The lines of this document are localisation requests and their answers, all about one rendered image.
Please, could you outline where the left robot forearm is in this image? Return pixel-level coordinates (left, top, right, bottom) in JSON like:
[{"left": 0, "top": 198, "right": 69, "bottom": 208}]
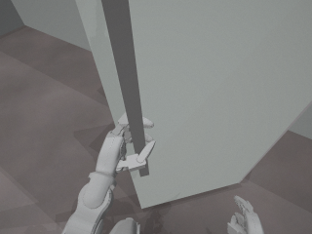
[{"left": 61, "top": 172, "right": 117, "bottom": 234}]

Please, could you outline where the left robot thigh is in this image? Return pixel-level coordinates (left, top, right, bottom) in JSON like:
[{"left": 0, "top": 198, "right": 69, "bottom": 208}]
[{"left": 109, "top": 219, "right": 140, "bottom": 234}]

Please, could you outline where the handle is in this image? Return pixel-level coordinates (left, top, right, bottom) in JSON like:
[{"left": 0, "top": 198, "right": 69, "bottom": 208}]
[{"left": 101, "top": 0, "right": 149, "bottom": 177}]

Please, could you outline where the fridge door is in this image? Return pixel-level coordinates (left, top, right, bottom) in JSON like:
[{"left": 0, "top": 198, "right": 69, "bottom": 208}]
[{"left": 75, "top": 0, "right": 312, "bottom": 209}]

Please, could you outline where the right robot hand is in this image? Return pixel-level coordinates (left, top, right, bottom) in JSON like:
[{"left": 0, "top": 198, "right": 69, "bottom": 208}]
[{"left": 227, "top": 195, "right": 264, "bottom": 234}]

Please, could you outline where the left robot hand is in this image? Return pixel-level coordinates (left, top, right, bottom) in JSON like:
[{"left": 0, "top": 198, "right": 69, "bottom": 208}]
[{"left": 96, "top": 112, "right": 156, "bottom": 178}]

